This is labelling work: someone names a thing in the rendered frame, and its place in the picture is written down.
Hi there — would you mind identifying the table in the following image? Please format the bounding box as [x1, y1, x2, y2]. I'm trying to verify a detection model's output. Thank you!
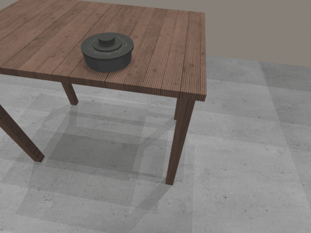
[0, 0, 207, 185]

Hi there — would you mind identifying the knob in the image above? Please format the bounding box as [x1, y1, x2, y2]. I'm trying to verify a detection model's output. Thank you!
[98, 33, 115, 45]

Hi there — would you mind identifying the lid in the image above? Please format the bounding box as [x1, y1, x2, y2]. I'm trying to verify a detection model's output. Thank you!
[81, 33, 134, 61]

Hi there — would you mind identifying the pot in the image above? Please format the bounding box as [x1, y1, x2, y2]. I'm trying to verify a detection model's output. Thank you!
[83, 53, 132, 72]

